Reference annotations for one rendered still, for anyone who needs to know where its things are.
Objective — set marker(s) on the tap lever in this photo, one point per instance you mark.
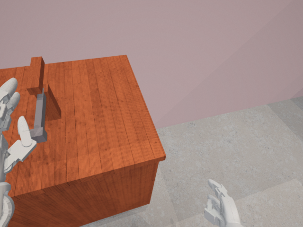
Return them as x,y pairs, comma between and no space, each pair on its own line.
38,133

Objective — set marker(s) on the counter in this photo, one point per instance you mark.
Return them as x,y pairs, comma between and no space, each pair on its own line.
102,150

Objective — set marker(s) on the left robot forearm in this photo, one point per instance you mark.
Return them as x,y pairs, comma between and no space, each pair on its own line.
7,205

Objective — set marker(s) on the left robot hand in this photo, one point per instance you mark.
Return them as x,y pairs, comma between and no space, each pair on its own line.
21,149

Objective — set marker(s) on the right robot hand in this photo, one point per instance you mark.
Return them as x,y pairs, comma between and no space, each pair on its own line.
225,210

